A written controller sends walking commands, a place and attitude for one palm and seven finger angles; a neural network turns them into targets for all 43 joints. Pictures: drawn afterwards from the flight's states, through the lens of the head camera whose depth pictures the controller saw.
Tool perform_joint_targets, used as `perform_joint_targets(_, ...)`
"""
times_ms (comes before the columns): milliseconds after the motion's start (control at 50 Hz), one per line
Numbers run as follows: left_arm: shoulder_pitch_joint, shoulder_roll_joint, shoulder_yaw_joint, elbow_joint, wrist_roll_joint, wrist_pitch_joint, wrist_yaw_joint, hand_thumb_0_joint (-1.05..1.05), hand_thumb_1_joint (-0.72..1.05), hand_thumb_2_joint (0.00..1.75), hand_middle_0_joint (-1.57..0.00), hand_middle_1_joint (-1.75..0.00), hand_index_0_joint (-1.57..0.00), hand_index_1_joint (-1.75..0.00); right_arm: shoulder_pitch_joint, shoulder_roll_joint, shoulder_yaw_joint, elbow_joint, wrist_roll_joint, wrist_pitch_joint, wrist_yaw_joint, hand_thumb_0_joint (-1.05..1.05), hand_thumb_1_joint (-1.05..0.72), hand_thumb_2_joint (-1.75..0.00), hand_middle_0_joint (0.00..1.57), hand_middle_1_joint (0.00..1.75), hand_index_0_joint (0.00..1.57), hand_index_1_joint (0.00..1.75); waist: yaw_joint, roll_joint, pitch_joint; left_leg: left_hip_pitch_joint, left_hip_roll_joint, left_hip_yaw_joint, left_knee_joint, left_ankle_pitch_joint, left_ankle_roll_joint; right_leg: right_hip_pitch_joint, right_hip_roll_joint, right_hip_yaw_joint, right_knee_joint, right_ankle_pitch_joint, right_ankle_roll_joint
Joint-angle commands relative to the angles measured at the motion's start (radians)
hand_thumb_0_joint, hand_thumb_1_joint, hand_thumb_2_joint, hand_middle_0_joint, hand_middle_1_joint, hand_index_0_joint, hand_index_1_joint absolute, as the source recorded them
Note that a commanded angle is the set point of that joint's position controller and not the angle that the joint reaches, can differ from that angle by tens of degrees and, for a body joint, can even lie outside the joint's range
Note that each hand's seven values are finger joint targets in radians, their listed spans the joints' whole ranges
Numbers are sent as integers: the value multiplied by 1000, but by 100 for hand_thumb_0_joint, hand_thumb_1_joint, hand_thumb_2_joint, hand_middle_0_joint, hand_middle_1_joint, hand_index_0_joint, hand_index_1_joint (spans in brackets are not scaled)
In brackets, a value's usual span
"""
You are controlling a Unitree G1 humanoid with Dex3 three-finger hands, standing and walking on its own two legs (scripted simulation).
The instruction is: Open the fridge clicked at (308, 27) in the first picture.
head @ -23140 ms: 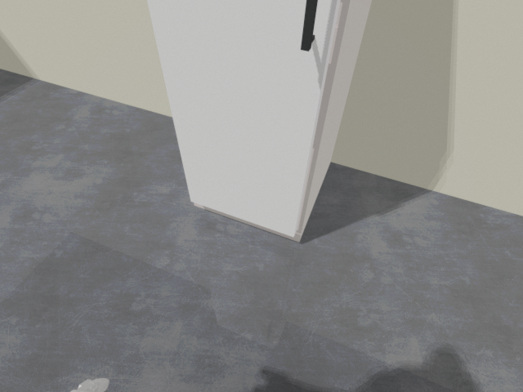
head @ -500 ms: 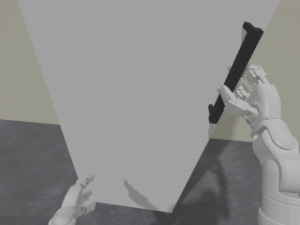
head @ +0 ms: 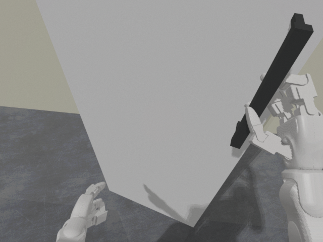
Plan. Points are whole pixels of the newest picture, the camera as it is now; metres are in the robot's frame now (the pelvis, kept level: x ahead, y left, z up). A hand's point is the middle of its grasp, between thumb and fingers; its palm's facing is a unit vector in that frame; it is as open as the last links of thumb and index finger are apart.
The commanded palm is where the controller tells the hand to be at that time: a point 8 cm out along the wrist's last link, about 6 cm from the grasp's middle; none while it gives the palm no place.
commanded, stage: walk backward, drawing the door open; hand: right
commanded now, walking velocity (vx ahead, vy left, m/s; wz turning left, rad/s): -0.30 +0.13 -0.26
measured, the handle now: (260, 93) +0.31 -0.13 +0.27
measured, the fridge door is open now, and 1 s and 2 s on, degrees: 17 28 52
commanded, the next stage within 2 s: none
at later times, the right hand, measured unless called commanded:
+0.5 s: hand (253, 148) +0.23 -0.11 +0.23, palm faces +0.12 +0.96 -0.26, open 8.0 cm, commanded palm +0.19 -0.16 +0.25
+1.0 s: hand (233, 178) +0.18 -0.07 +0.23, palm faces +0.31 +0.92 -0.24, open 8.0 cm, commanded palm +0.12 -0.11 +0.24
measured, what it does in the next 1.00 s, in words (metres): steps to the left, turning right: left foot, then right foot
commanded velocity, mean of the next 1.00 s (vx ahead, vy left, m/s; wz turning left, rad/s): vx -0.19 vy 0.23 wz -0.49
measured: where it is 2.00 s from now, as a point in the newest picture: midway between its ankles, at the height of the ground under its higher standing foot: outside the picture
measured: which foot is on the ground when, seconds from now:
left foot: down 0.00-0.40, up 0.42-0.56, down 0.58-0.84, up 0.86-1.00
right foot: down 0.00-0.68, up 0.70-0.82, down 0.84-1.00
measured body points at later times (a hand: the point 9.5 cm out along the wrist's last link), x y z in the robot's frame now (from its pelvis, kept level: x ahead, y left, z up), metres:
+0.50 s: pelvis -0.07 +0.02 +0.00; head -0.02 +0.02 +0.44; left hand +0.09 +0.22 -0.11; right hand +0.22 -0.16 +0.24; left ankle -0.04 +0.13 -0.72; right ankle -0.02 -0.10 -0.74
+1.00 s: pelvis -0.11 +0.14 +0.00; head -0.02 +0.11 +0.44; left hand +0.12 +0.30 -0.11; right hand +0.15 -0.12 +0.24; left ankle -0.06 +0.25 -0.70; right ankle -0.12 -0.03 -0.74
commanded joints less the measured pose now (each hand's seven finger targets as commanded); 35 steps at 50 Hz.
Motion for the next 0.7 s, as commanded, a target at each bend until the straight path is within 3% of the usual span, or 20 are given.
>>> perform_joint_targets(0,-82,70,49,-157,8,-40,11,0,90,90,-20,-30,-20,-30,-200,-118,-146,-266,-36,-233,-46,0,-90,-90,45,140,45,140,-3,-35,-279,178,106,-107,61,301,-34,12,-189,181,-74,453,-38)
perform_joint_targets(100,-52,62,65,-145,9,-78,12,0,90,90,-20,-30,-20,-30,-186,-125,-163,-242,-46,-293,-51,0,-90,-90,45,140,45,140,5,63,-264,173,144,-132,58,289,-8,-68,-179,183,-22,382,-27)
perform_joint_targets(200,-12,48,72,-116,7,-124,6,0,90,90,-20,-30,-20,-30,-241,-137,-168,-216,-56,-319,-60,0,-90,-90,45,140,45,140,25,161,-247,76,242,-187,-106,46,43,-75,-84,128,96,115,-14)
perform_joint_targets(240,-7,48,75,-108,4,-135,3,0,90,90,-20,-30,-20,-30,-266,-148,-169,-210,-58,-317,-62,0,-90,-90,45,140,45,140,28,170,-245,41,274,-180,-148,-20,58,-46,-61,105,139,40,-10)
perform_joint_targets(280,-12,40,66,-107,5,-147,1,0,90,90,-20,-30,-20,-30,-309,-136,-146,-212,-63,-316,-60,0,-90,-90,45,140,45,140,30,167,-232,9,263,-136,-146,-100,49,-31,-65,103,108,21,-15)
perform_joint_targets(320,-25,41,61,-105,8,-158,4,0,90,90,-20,-30,-20,-30,-351,-126,-130,-203,-67,-319,-57,0,-90,-90,45,140,45,140,32,111,-195,-21,199,-96,-95,-202,17,-63,-114,166,-2,6,-34)
perform_joint_targets(340,-40,57,63,-106,9,-164,9,0,90,90,-20,-30,-20,-30,-366,-121,-120,-205,-67,-320,-55,0,-90,-90,45,140,45,140,34,13,-178,-12,139,-71,-9,-196,-7,-92,-172,244,-100,15,-51)
perform_joint_targets(360,-54,52,52,-108,10,-168,10,0,90,90,-20,-30,-20,-30,-394,-119,-121,-200,-66,-323,-57,0,-90,-90,45,140,45,140,33,-76,-184,68,70,-68,161,-157,-36,-201,-267,387,-214,10,-87)
perform_joint_targets(380,-69,47,52,-111,17,-168,12,0,90,90,-20,-30,-20,-30,-438,-112,-117,-212,-71,-321,-54,0,-90,-90,45,140,45,140,21,-118,-176,111,40,-87,312,-153,-45,-279,-349,503,-274,31,-127)
perform_joint_targets(400,-59,42,62,-105,23,-168,12,0,90,90,-20,-30,-20,-30,-455,-123,-130,-208,-75,-314,-48,0,-90,-90,45,140,45,140,20,-84,-175,87,39,-116,377,-187,-38,-238,-378,514,-249,168,-148)
perform_joint_targets(440,-48,39,75,-91,20,-183,3,0,90,90,-20,-30,-20,-30,-461,-138,-147,-211,-73,-311,-36,0,-90,-90,45,140,45,140,12,12,-218,-7,28,-129,279,-202,-35,-17,-351,446,-110,514,-142)
perform_joint_targets(460,-51,42,77,-84,18,-193,-5,0,90,90,-20,-30,-20,-30,-467,-107,-123,-189,-76,-310,-29,0,-90,-90,45,140,45,140,13,-4,-231,-12,25,-126,212,-191,-35,51,-335,413,-68,613,-126)
perform_joint_targets(520,-40,57,82,-67,16,-195,-16,0,90,90,-20,-30,-20,-30,-530,-108,-119,-166,-75,-303,-12,0,-90,-90,45,140,45,140,22,-101,-285,83,10,-108,17,-99,-38,127,-274,369,-32,637,-82)
perform_joint_targets(560,-37,53,80,-68,12,-184,-14,0,90,90,-20,-30,-20,-30,-542,-132,-140,-147,-72,-305,-1,0,-90,-90,45,140,45,140,26,-70,-321,148,23,-96,-82,130,-44,153,-209,290,26,639,-50)
perform_joint_targets(580,-45,52,78,-70,8,-178,-13,0,90,90,-20,-30,-20,-30,-571,-155,-162,-141,-67,-309,3,0,-90,-90,45,140,45,140,28,-58,-317,157,38,-80,-97,176,-45,136,-177,233,40,585,-25)
perform_joint_targets(600,-21,50,98,-71,-6,-174,-11,0,90,90,-20,-30,-20,-30,-573,-173,-197,-138,-56,-301,-1,0,-90,-90,45,140,45,140,46,36,-367,189,82,-83,-94,311,-19,147,-123,138,118,549,6)
perform_joint_targets(620,-28,39,105,-84,-14,-169,-9,0,90,90,-20,-30,-20,-30,-580,-190,-214,-130,-52,-298,-3,0,-90,-90,45,140,45,140,49,118,-372,200,156,-100,-66,446,11,98,-86,66,201,440,24)
perform_joint_targets(640,-36,31,99,-87,-19,-166,-4,0,90,90,-20,-30,-20,-30,-549,-188,-217,-104,-43,-292,-3,0,-90,-90,45,140,45,140,36,153,-344,222,216,-126,-46,550,48,1,-61,59,272,205,32)
perform_joint_targets(660,-66,11,82,-113,-19,-163,1,0,90,90,-20,-30,-20,-30,-549,-186,-222,-106,-34,-293,0,0,-90,-90,45,140,45,140,10,155,-275,209,261,-150,-41,541,74,-110,-49,60,334,-29,28)
perform_joint_targets(680,-82,4,69,-118,-9,-165,7,0,90,90,-20,-30,-20,-30,-553,-174,-213,-112,-37,-283,0,0,-90,-90,45,140,45,140,1,155,-243,203,285,-159,-31,546,100,-174,-51,65,365,-89,25)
